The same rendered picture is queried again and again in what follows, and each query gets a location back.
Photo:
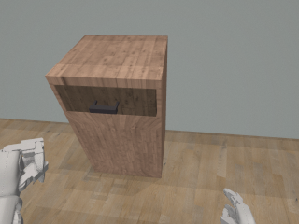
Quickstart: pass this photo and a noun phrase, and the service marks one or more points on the robot right hand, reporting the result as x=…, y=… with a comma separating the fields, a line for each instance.
x=240, y=214

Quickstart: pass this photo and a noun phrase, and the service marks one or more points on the handle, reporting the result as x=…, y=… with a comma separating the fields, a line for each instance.
x=104, y=109

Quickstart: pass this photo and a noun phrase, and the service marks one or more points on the left robot forearm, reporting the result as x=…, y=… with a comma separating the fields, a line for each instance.
x=10, y=207

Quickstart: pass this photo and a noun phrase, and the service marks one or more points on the drawer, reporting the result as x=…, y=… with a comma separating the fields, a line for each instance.
x=132, y=101

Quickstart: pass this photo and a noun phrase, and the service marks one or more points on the robot left hand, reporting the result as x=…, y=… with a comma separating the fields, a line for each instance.
x=13, y=160

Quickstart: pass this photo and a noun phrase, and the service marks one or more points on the cabinet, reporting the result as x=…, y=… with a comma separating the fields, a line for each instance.
x=116, y=143

